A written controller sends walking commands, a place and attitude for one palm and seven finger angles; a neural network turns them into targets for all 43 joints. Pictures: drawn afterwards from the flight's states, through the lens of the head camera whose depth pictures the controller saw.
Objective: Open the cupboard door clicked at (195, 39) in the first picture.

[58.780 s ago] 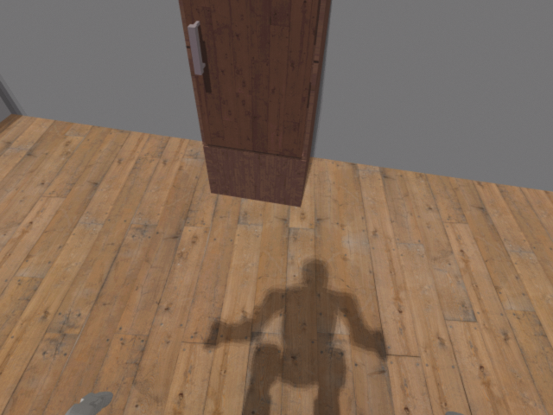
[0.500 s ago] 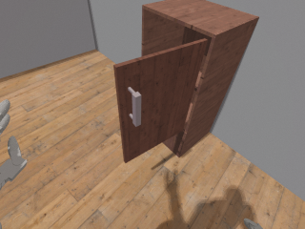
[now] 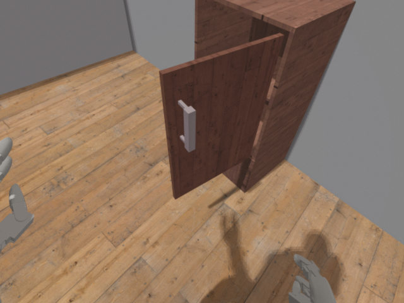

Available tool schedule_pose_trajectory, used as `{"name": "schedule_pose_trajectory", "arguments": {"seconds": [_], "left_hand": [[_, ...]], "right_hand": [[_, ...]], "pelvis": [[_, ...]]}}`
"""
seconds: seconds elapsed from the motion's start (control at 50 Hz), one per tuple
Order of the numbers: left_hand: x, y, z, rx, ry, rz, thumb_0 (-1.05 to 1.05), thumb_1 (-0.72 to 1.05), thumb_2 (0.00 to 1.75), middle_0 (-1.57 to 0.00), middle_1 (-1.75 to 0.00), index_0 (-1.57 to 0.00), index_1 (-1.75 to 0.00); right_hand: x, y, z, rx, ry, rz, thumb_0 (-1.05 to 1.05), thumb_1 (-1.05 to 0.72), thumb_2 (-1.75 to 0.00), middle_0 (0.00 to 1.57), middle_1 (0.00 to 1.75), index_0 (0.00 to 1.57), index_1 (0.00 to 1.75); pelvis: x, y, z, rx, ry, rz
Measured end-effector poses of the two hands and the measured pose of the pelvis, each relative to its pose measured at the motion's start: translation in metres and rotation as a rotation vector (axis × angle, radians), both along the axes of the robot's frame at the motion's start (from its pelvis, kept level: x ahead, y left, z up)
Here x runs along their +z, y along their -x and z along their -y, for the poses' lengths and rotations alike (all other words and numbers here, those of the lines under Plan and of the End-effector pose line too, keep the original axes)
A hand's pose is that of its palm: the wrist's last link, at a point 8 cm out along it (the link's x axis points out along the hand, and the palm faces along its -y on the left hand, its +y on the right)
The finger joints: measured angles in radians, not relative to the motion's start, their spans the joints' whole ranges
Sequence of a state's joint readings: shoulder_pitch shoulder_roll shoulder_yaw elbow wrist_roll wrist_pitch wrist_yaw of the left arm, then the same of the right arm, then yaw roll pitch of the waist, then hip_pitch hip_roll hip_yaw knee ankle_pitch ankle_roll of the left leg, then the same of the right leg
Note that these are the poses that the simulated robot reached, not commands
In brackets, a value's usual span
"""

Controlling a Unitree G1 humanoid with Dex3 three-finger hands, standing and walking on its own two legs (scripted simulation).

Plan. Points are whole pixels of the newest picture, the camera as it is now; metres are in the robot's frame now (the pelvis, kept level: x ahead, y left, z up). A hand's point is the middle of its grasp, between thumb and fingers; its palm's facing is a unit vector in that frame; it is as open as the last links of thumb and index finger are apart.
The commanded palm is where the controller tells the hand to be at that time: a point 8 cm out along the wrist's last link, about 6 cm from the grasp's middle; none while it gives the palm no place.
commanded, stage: stop stepping back and stand still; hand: left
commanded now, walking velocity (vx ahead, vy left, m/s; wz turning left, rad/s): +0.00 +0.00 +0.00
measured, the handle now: (185, 126) +0.58 +0.10 -0.02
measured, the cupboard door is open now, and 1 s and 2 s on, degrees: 83 83 83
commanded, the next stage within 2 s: let the arm hang, fingers relaxed in 0.24 s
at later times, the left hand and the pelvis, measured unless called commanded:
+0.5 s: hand (79, 281) +0.16 +0.26 -0.06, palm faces +0.08 -0.89 -0.44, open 7.4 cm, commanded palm none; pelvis -0.01 +0.01 -0.01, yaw +2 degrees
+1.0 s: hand out of the picture -0.06 +0.16 -0.17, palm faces +0.05 -0.97 -0.23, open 7.3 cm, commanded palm none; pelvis -0.01 -0.02 +0.00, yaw +2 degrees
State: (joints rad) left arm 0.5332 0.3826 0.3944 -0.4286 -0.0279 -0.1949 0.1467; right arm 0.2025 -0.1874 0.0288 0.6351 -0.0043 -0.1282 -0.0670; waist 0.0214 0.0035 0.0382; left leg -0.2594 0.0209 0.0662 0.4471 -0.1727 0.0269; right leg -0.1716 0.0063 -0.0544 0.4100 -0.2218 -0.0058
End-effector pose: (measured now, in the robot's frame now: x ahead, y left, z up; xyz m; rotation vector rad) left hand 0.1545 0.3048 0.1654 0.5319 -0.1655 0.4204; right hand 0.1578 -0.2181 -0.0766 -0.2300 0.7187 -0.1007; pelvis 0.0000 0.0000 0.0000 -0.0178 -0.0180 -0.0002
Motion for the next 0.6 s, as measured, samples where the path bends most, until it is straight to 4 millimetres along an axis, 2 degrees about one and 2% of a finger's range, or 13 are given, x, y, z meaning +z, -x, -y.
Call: {"name": "schedule_pose_trajectory", "arguments": {"seconds": [0.34, 0.36, 0.4, 0.46, 0.52, 0.56, 0.6], "left_hand": [[0.004, -0.004, -0.001, -0.048, -0.039, -0.035, 0.02, 0.89, 0.90, -0.21, -0.30, -0.21, -0.30], [-0.004, -0.007, -0.002, -0.055, -0.043, -0.058, 0.02, 0.89, 0.90, -0.21, -0.30, -0.21, -0.30], [-0.046, -0.015, -0.009, -0.042, 0.016, -0.224, 0.01, 0.90, 0.90, -0.21, -0.30, -0.21, -0.30], [-0.137, -0.010, -0.009, 0.028, 0.173, -0.592, 0.00, 0.90, 0.90, -0.20, -0.30, -0.20, -0.30], [-0.218, 0.024, 0.014, 0.056, 0.313, -0.926, 0.01, 0.91, 0.90, -0.20, -0.30, -0.20, -0.30], [-0.259, 0.055, 0.038, 0.058, 0.406, -1.093, 0.01, 0.91, 0.90, -0.20, -0.30, -0.20, -0.30], [-0.289, 0.087, 0.064, 0.059, 0.497, -1.230, 0.01, 0.91, 0.90, -0.20, -0.30, -0.20, -0.30]], "right_hand": [[0.003, 0.006, 0.007, -0.030, 0.029, -0.017, 0.01, -0.90, -0.90, 0.20, 0.30, 0.21, 0.30], [-0.001, 0.005, 0.007, -0.013, 0.018, -0.018, 0.01, -0.90, -0.90, 0.20, 0.30, 0.21, 0.30], [-0.017, 0.004, 0.011, 0.026, -0.001, -0.071, 0.01, -0.90, -0.90, 0.20, 0.30, 0.21, 0.30], [-0.040, 0.009, 0.020, 0.029, -0.015, -0.156, 0.01, -0.90, -0.90, 0.20, 0.30, 0.21, 0.30], [-0.050, 0.025, 0.027, 0.003, -0.018, -0.226, 0.01, -0.90, -0.90, 0.20, 0.30, 0.21, 0.30], [-0.052, 0.042, 0.032, -0.012, -0.007, -0.287, 0.01, -0.91, -0.90, 0.20, 0.30, 0.21, 0.30], [-0.053, 0.062, 0.036, -0.024, 0.011, -0.363, 0.01, -0.91, -0.90, 0.20, 0.30, 0.21, 0.30]], "pelvis": [[0.002, 0.001, -0.005, 0.006, 0.002, -0.014], [0.001, 0.001, -0.006, 0.016, 0.005, -0.024], [-0.003, 0.004, -0.009, 0.031, 0.005, -0.036], [-0.008, 0.008, -0.011, 0.034, -0.003, -0.039], [-0.010, 0.010, -0.007, 0.029, -0.011, -0.030], [-0.010, 0.010, -0.003, 0.030, -0.015, -0.023], [-0.009, 0.011, 0.002, 0.033, -0.016, -0.015]]}}
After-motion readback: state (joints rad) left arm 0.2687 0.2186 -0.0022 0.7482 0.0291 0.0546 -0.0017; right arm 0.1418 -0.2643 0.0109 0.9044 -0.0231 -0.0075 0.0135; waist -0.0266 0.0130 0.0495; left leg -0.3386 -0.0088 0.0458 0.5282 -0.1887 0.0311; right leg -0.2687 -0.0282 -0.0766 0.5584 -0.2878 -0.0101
